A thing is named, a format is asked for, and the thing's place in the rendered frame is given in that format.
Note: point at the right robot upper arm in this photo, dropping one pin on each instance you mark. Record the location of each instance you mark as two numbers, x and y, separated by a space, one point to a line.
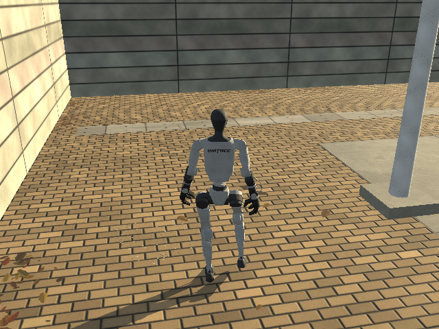
243 156

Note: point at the right robot shin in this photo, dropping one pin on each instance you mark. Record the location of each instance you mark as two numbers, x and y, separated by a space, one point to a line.
240 236

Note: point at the robot head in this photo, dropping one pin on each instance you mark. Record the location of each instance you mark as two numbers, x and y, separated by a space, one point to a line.
219 118

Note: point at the robot left forearm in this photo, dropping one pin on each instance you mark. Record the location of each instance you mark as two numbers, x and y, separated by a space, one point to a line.
187 182

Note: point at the robot right hand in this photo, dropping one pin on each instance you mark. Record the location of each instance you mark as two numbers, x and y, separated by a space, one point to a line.
255 204

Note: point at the robot left hand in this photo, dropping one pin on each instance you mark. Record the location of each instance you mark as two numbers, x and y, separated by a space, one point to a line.
186 195

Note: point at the left robot upper arm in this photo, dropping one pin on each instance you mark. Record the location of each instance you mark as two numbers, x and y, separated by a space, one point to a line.
197 145

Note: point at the robot right forearm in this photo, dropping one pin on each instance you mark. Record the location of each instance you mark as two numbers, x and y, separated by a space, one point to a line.
251 185

